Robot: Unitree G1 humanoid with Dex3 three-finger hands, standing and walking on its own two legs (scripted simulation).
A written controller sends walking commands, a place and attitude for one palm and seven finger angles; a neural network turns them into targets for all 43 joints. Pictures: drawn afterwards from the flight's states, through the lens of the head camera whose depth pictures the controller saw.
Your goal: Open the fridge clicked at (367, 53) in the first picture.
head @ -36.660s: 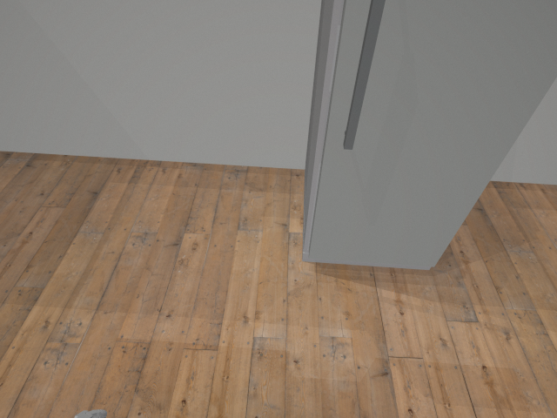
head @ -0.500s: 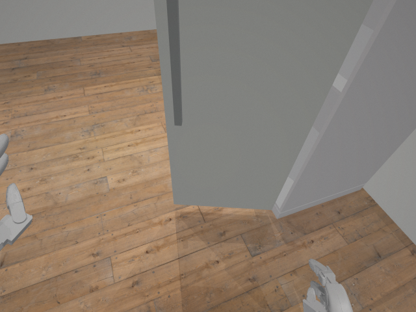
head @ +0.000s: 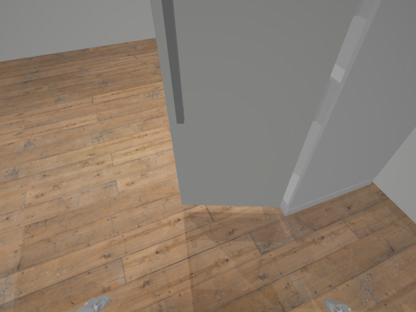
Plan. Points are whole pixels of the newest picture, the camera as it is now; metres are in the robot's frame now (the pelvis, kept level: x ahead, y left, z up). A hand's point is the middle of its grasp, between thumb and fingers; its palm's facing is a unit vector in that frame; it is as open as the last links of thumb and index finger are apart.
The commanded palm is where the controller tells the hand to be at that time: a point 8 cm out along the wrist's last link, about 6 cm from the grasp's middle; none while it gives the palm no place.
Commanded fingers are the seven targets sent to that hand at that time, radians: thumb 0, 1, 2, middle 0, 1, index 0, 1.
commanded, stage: let the arm hang, fingers relaxed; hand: left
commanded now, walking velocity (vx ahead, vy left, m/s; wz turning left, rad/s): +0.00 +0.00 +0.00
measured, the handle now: (173, 44) +0.72 +0.11 +0.19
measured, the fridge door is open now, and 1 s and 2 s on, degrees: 67 67 67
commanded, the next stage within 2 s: look to check the result in 0.86 s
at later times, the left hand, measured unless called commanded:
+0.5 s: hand out of the picture +0.03 +0.22 -0.16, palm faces +0.00 -0.96 -0.29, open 7.4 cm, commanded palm none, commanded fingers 0.00 0.90 0.90 -0.20 -0.30 -0.20 -0.30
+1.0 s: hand out of the picture +0.12 +0.22 -0.15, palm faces -0.03 -0.96 -0.29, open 7.4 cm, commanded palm none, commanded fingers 0.00 0.90 0.90 -0.20 -0.30 -0.20 -0.30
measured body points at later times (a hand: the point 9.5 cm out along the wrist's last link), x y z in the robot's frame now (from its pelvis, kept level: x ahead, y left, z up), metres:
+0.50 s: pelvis +0.01 +0.00 +0.01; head +0.03 -0.01 +0.46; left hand +0.03 +0.27 -0.14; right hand +0.04 -0.25 -0.14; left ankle +0.06 +0.09 -0.73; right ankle +0.00 -0.12 -0.73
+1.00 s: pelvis +0.04 -0.01 +0.02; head +0.05 +0.00 +0.47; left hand +0.12 +0.27 -0.12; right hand +0.11 -0.30 -0.12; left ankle +0.06 +0.09 -0.73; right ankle +0.00 -0.12 -0.73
